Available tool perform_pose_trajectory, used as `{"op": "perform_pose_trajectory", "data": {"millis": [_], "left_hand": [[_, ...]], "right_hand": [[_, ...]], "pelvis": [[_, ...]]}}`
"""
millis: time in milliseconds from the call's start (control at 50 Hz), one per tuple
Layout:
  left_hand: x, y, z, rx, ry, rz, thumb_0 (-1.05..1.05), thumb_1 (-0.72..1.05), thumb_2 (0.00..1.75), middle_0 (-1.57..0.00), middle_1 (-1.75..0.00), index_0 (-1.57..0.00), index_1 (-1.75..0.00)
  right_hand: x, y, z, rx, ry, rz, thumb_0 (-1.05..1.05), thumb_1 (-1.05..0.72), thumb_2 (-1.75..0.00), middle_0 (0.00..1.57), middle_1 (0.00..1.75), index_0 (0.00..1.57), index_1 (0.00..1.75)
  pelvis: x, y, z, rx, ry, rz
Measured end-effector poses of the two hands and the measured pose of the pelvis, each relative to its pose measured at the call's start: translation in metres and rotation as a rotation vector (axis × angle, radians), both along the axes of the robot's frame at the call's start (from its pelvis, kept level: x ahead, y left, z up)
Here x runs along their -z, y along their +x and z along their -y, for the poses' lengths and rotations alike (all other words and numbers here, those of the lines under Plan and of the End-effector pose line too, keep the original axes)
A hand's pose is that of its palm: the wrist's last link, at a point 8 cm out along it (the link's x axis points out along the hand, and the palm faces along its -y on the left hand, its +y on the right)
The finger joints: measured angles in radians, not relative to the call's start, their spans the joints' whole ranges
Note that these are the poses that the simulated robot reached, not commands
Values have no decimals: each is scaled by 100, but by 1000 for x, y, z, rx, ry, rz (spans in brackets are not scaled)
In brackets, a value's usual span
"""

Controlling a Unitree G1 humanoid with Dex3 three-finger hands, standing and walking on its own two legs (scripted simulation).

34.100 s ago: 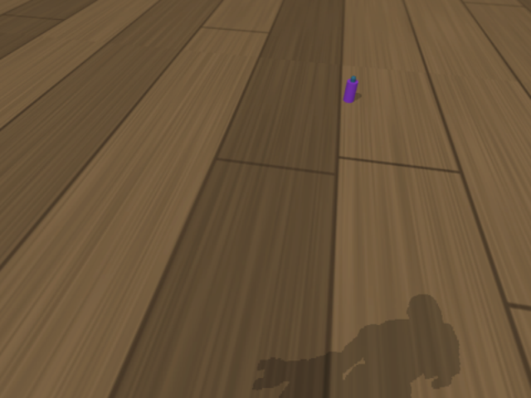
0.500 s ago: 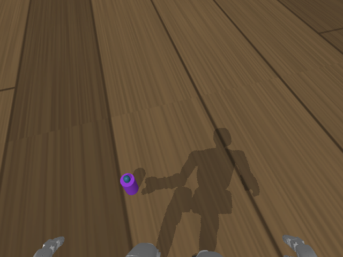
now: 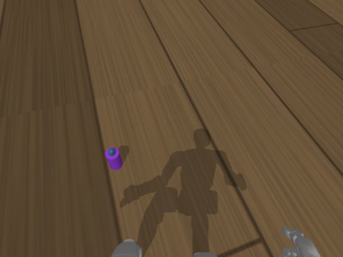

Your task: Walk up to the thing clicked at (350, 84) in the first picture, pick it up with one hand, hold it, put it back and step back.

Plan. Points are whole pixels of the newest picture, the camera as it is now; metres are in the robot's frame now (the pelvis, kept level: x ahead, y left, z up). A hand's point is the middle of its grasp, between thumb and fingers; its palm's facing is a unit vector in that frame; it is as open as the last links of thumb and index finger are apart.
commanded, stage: step back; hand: left
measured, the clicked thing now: (113, 157) +0.66 +0.31 -0.66
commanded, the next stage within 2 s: stand in 1.84 s
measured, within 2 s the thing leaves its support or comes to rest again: neither
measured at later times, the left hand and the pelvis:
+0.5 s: hand out of the picture -0.05 +0.24 -0.14, palm faces +0.08 -0.92 -0.38, open 7.4 cm; pelvis -0.16 -0.04 +0.00, yaw +6 degrees
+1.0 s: hand out of the picture -0.24 +0.22 -0.12, palm faces +0.10 -0.90 -0.43, open 7.4 cm; pelvis -0.27 -0.07 +0.01, yaw +6 degrees
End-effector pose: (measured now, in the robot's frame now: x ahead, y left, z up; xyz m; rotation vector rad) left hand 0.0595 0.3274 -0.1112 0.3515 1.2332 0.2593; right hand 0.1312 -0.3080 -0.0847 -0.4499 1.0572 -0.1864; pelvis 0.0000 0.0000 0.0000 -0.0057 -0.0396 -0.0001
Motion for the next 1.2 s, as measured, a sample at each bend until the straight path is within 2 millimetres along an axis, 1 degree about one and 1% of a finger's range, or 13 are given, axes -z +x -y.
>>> {"op": "perform_pose_trajectory", "data": {"millis": [100,180,300,380,460,520,600,740,820,900,1000,1100,1200], "left_hand": [[-5,-45,30,2,10,-9,1,91,90,-20,-30,-20,-30],[-22,-72,45,-8,14,-6,1,91,90,-21,-30,-21,-30],[-29,-77,45,9,43,76,1,90,90,-21,-30,-21,-30],[-15,-83,37,3,39,157,1,90,90,-21,-30,-21,-30],[-6,-105,42,-21,6,159,1,91,90,-21,-30,-21,-30],[-9,-128,52,-25,-25,135,1,91,90,-21,-30,-21,-30],[-10,-164,62,-21,-34,110,1,91,90,-21,-30,-21,-30],[-5,-237,84,-5,11,53,1,91,90,-21,-30,-21,-30],[-16,-277,93,-27,18,29,1,91,90,-21,-30,-21,-30],[-26,-296,89,-56,35,37,1,90,90,-21,-30,-21,-30],[-28,-308,71,-76,42,70,1,90,90,-21,-30,-21,-30],[-18,-317,54,-88,29,31,1,91,90,-21,-30,-21,-30],[-19,-305,55,-65,3,27,1,91,90,-21,-30,-21,-30]], "right_hand": [[22,-31,25,29,35,9,0,-90,-89,20,30,20,30],[19,-67,31,55,70,-35,1,-90,-89,20,30,20,30],[26,-129,36,43,49,-129,1,-90,-89,20,30,20,30],[33,-163,30,7,24,-184,1,-91,-89,20,30,20,30],[23,-193,21,-9,35,-194,1,-90,-89,20,30,20,30],[11,-206,24,-10,30,-165,1,-90,-89,21,31,20,30],[2,-211,35,-15,23,-96,1,-90,-89,21,31,20,30],[17,-228,66,-4,55,7,0,-90,-89,20,31,20,30],[19,-259,70,25,90,-28,0,-91,-89,20,30,20,30],[24,-291,74,35,98,-83,0,-91,-89,20,30,20,30],[30,-322,68,5,80,-186,1,-91,-89,20,30,20,30],[23,-333,49,9,84,-171,1,-91,-89,20,30,20,30],[11,-338,48,31,84,-140,1,-90,-89,20,31,20,30]], "pelvis": [[7,-38,20,-23,-35,31],[-6,-56,28,-5,41,9],[-6,-92,31,-54,29,-25],[5,-123,31,-106,13,-18],[1,-151,34,-98,34,11],[-7,-167,38,-97,-6,6],[-11,-192,47,-73,-17,-10],[3,-239,70,-39,-44,23],[-4,-249,77,-20,1,24],[-9,-259,75,-50,16,14],[-7,-270,66,-105,6,1],[-7,-275,55,-93,46,10],[-14,-269,57,-90,22,9]]}}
